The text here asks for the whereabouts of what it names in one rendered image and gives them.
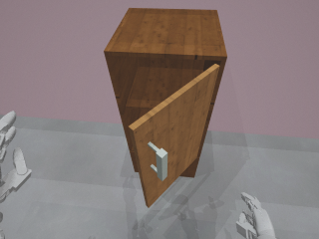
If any handle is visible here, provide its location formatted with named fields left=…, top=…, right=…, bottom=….
left=148, top=142, right=168, bottom=181

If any right robot hand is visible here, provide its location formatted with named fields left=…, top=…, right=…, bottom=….
left=236, top=192, right=276, bottom=239

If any left robot hand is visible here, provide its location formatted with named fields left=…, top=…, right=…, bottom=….
left=0, top=111, right=32, bottom=203

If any cupboard door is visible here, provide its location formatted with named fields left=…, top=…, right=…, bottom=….
left=129, top=64, right=220, bottom=208

